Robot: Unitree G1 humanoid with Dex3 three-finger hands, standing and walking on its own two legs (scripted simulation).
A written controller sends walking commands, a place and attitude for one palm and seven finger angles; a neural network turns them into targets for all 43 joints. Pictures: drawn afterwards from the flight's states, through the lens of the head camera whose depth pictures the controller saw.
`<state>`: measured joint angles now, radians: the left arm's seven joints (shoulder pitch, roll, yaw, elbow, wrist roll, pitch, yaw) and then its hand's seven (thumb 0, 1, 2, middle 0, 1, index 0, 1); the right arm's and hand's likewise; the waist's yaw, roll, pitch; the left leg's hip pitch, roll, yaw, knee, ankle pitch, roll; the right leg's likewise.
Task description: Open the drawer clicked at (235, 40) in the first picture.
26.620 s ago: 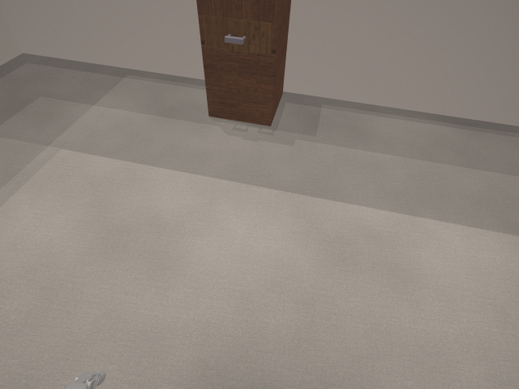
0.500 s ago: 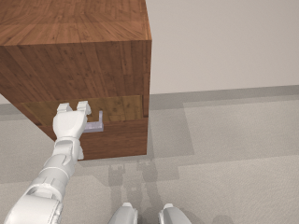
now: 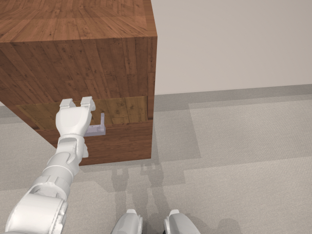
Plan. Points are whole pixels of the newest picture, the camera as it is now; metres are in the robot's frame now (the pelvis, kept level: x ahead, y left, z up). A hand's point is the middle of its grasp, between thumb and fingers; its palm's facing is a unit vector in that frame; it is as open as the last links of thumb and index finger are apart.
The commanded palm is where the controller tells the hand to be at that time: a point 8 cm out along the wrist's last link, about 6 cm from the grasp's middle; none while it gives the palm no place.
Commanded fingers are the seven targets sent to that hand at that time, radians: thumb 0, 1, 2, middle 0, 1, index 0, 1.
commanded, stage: re-aim the fingers above the handle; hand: left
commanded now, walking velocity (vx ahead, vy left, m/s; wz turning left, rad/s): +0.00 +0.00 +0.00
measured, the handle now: (89, 124) +0.46 +0.22 -0.11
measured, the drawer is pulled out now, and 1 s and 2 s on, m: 0.00 0.00 0.00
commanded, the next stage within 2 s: lower the fingers behind the handle in 1.04 s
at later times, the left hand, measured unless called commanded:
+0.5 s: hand (73, 129) +0.41 +0.24 -0.04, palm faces +0.07 -0.03 -1.00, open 13.8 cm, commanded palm +0.37 +0.23 +0.00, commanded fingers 0.00 -0.50 0.30 -0.30 -1.20 -0.30 -1.20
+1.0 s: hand (77, 130) +0.41 +0.23 -0.06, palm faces +0.04 +0.00 -1.00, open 13.8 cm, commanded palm +0.38 +0.23 +0.00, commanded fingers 0.00 -0.50 0.30 -0.30 -1.20 -0.30 -1.20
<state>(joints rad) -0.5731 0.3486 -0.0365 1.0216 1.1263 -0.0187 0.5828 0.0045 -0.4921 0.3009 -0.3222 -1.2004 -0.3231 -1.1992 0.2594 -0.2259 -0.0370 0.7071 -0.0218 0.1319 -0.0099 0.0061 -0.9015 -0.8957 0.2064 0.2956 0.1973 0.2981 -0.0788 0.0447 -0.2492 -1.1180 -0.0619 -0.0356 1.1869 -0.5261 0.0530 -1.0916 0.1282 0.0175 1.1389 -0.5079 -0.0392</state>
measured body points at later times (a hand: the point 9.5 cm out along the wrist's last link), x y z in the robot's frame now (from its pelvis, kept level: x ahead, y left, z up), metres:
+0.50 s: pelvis +0.00 +0.01 +0.00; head +0.10 +0.02 +0.44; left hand +0.40 +0.24 +0.01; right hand +0.10 -0.26 -0.13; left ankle +0.01 +0.08 -0.64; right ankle +0.01 -0.10 -0.64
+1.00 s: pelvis -0.01 +0.01 -0.01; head +0.11 +0.00 +0.42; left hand +0.40 +0.23 +0.00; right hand +0.06 -0.26 -0.15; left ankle +0.01 +0.08 -0.64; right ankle +0.01 -0.10 -0.64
